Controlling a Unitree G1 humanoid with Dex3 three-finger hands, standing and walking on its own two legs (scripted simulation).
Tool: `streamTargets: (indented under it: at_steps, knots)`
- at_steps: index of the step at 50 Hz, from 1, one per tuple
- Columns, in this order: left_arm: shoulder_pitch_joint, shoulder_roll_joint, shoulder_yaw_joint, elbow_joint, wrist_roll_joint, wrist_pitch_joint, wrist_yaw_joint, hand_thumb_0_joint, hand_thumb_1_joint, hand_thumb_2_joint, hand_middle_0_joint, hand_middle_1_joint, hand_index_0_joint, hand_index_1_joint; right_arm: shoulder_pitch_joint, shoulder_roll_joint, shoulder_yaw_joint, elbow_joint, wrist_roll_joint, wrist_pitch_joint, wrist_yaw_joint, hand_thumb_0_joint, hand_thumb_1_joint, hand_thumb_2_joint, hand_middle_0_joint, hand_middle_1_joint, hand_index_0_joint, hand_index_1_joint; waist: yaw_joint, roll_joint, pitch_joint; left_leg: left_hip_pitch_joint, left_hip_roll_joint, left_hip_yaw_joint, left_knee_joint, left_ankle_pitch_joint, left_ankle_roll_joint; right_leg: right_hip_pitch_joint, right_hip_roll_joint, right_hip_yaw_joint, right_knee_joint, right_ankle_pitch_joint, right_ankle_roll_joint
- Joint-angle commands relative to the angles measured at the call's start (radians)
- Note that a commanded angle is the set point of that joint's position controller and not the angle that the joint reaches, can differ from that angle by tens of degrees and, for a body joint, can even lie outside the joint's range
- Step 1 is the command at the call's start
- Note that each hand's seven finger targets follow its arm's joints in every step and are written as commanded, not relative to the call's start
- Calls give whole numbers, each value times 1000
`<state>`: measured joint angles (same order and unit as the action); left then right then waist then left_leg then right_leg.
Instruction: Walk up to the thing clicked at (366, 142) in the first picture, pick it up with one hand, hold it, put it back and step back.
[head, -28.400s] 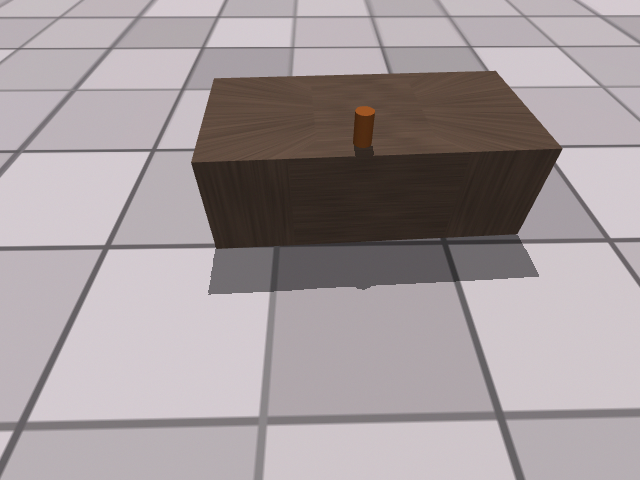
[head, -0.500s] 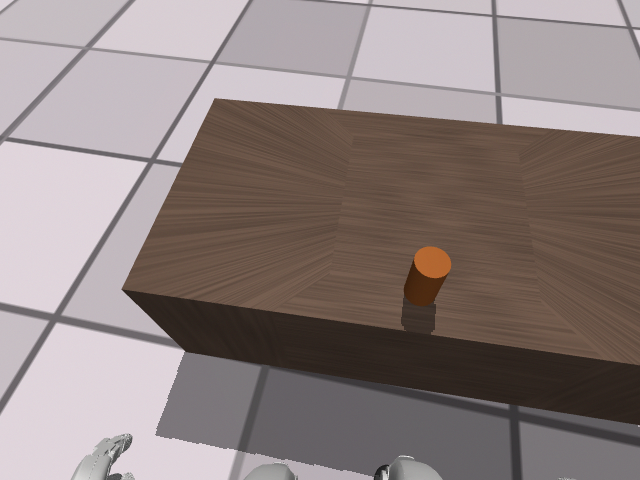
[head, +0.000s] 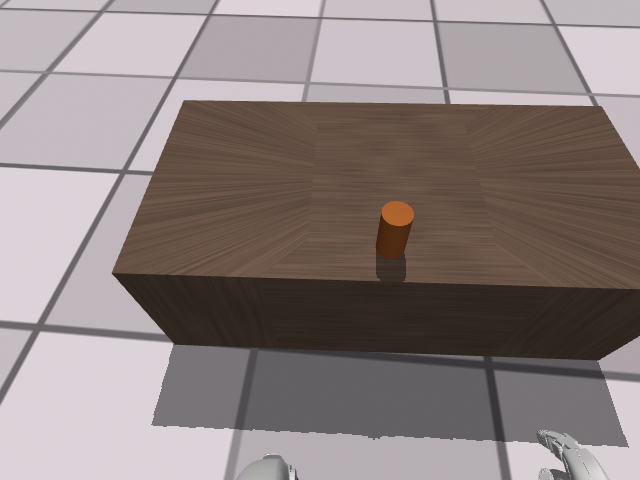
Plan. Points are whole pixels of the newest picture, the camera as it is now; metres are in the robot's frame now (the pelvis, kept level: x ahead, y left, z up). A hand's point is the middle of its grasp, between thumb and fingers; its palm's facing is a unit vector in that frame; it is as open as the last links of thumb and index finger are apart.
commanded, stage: step back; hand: right
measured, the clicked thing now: (393, 231) +0.64 -0.14 -0.24
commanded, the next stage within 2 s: none
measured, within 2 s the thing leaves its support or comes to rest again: neither
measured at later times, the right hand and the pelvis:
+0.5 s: hand out of the picture -0.05 -0.25 -0.12, palm faces -0.06 +0.90 -0.43, open 7.4 cm; pelvis -0.14 +0.01 +0.01, yaw +0 degrees
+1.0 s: hand out of the picture -0.22 -0.27 -0.15, palm faces -0.11 +0.90 -0.41, open 7.4 cm; pelvis -0.31 -0.01 +0.00, yaw +3 degrees
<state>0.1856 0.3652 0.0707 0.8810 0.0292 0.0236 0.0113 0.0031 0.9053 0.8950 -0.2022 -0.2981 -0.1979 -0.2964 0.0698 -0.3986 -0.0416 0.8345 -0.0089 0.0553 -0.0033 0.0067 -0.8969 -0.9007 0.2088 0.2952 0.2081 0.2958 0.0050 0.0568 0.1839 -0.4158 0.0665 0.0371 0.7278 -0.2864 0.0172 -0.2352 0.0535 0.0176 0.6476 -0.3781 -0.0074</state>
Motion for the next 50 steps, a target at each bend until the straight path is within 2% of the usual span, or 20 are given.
streamTargets:
  at_steps: [1, 4, 10, 13, 14, 15, 16, 17, 20, 26, 31, 32, 33, 34, 38, 42, 46, 48, 49, 50]
  knots:
    - [-13, 357, 95, -136, 17, -37, 10, 0, 900, 900, -200, -300, -200, -300, -11, -201, -67, -65, 11, -4, -22, 0, -900, -900, 200, 300, 200, 300, 39, -269, -153, -55, -123, -226, 460, -336, -18, -96, -462, 540, -307, 419, -309]
    - [-94, 271, 74, -159, 6, -27, 21, 0, 900, 900, -200, -300, -200, -300, 77, -189, -58, -31, 26, -19, -26, 0, -900, -900, 200, 300, 200, 300, -17, -181, -167, -62, -182, -207, 498, -218, -27, -49, -293, 234, -191, 561, -210]
    - [-30, 248, 69, -174, 10, -7, 29, 0, 900, 900, -200, -300, -200, -300, 95, -171, -49, -43, 0, -36, -27, 0, -900, -900, 200, 300, 200, 300, 41, -238, -219, -28, -94, -104, 56, -231, -30, 154, -292, 205, -103, 601, -192]
    - [-66, 266, 65, -191, -9, 12, 15, 0, 900, 900, -200, -300, -200, -300, 187, -164, -61, 0, -11, -46, -21, 0, -900, -900, 200, 300, 200, 300, -10, -226, -258, 149, -109, -5, -287, 26, -18, 91, -246, 172, 5, 519, -146]
    - [-54, 238, 52, -192, -11, 19, 12, 0, 900, 900, -200, -300, -200, -300, 181, -198, -74, 0, -21, -51, -22, 0, -900, -900, 200, 300, 200, 300, -3, -155, -258, 214, -50, -109, -314, 113, 6, -11, -201, 162, 43, 388, -99]
    - [-41, 197, 44, -199, -17, 22, 9, 0, 900, 900, -200, -300, -200, -300, 171, -274, -94, -12, -39, -53, -21, 0, -900, -900, 200, 300, 200, 300, -2, 29, -256, 278, 155, -387, -344, 223, 89, -190, -74, 115, 184, 124, -46]
    - [-118, 219, 58, -208, -19, 21, 24, 0, 900, 900, -200, -300, -200, -300, 121, -378, -109, -33, -25, -48, -10, 0, -900, -900, 200, 300, 200, 300, -53, 207, -241, 130, 333, -585, -420, 313, 261, -198, 48, 71, 404, -267, -13]
    - [-140, 236, 68, -193, -4, 23, 30, 0, 900, 900, -200, -300, -200, -300, 108, -359, -111, -32, -30, -54, -12, 0, -900, -900, 200, 300, 200, 300, -51, 131, -209, 84, 356, -615, -418, 309, 304, -200, 46, 190, 561, -276, -11]
    - [-25, 225, 71, -134, -24, 25, 21, 0, 900, 900, -200, -300, -200, -300, 13, -252, -74, -47, -30, -58, -28, 0, -900, -900, 200, 300, 200, 300, 38, 55, -162, 112, 216, -324, -330, 378, 208, -256, 43, 185, 669, -146, -11]
    - [-37, 201, 63, -143, -8, 16, 0, 0, 900, 900, -200, -300, -200, -300, 93, -241, -79, -54, -30, -51, -31, 0, -900, -900, 200, 300, 200, 300, -28, 96, -222, 306, 197, -270, -261, 409, 232, -215, -2, 95, 329, -157, 44]
    - [121, 186, 58, -55, -1, -3, -2, 0, 900, 900, -200, -300, -200, -300, 47, -269, -76, -71, -12, -20, -22, 0, -900, -900, 200, 300, 200, 300, 30, 134, -314, 211, 143, -197, -144, 310, 143, 73, -21, -37, -239, 111, -9]
    - [110, 230, 72, -56, 14, -6, -1, 0, 900, 900, -200, -300, -200, -300, 49, -223, -63, -76, -7, -18, -19, 0, -900, -900, 200, 300, 200, 300, 24, 58, -273, 42, 95, -184, -95, 156, 82, 128, -83, 79, -237, 117, -33]
    - [94, 343, 101, -78, 17, -6, -4, 0, 900, 900, -200, -300, -200, -300, 11, -170, -50, -108, 8, -22, -21, 0, -900, -900, 200, 300, 200, 300, 47, -241, -219, -150, -104, -119, 75, -135, 9, 79, -284, 397, -294, 92, -136]
    - [9, 430, 113, -109, 22, -2, -3, 0, 900, 900, -200, -300, -200, -300, -11, -194, -66, -102, -1, -17, -38, 0, -900, -900, 200, 300, 200, 300, 75, -370, -157, -100, -142, -147, 330, -339, -27, -173, -475, 583, -379, 54, -292]
    - [-130, 269, 74, -151, 16, -11, 15, 0, 900, 900, -200, -300, -200, -300, 95, -191, -57, -44, 12, -31, -36, 0, -900, -900, 200, 300, 200, 300, -22, -190, -148, -64, -162, -181, 468, -203, -21, -115, -293, 206, -191, 427, -202]
    - [-38, 263, 67, -151, 22, -2, 24, 0, 900, 900, -200, -300, -200, -300, 77, -164, -45, -59, -3, -37, -34, 0, -900, -900, 200, 300, 200, 300, 41, -236, -173, -82, -126, -114, 228, -252, -34, 72, -289, 190, -136, 554, -198]
    - [-62, 264, 62, -169, -1, 19, 24, 0, 900, 900, -200, -300, -200, -300, 161, -161, -56, -17, -15, -46, -27, 0, -900, -900, 200, 300, 200, 300, 6, -211, -257, 92, -112, -9, -239, -47, -16, 131, -270, 166, 11, 573, -156]
    - [-35, 210, 38, -174, -8, 29, 14, 0, 900, 900, -200, -300, -200, -300, 177, -227, -80, -3, -30, -51, -31, 0, -900, -900, 200, 300, 200, 300, 15, -68, -284, 292, 55, -245, -348, 213, 47, -110, -179, 120, 132, 318, -68]
    - [-63, 196, 30, -195, -21, 25, 18, 0, 900, 900, -200, -300, -200, -300, 108, -360, -96, -34, -21, -43, -20, 0, -900, -900, 200, 300, 200, 300, 7, 168, -272, 234, 280, -494, -362, 375, 205, -220, -5, -29, 282, -113, -11]
    - [-123, 236, 53, -181, -7, 29, 29, 0, 900, 900, -200, -300, -200, -300, 104, -381, -104, -46, -24, -48, -19, 0, -900, -900, 200, 300, 200, 300, -47, 165, -252, 104, 366, -609, -389, 399, 306, -178, -4, 94, 496, -288, -2]
